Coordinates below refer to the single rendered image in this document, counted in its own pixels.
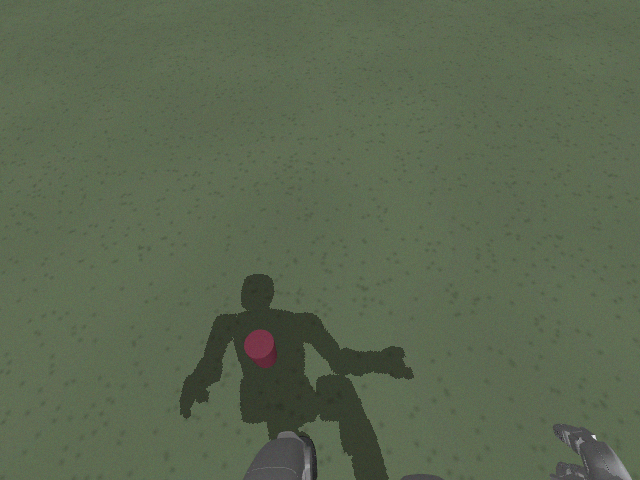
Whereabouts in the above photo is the right robot hand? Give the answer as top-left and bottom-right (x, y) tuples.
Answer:
(550, 424), (632, 480)

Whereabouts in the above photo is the cup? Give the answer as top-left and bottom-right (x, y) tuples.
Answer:
(244, 329), (277, 368)

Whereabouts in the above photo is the left robot foot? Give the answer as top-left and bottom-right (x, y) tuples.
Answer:
(299, 436), (317, 480)

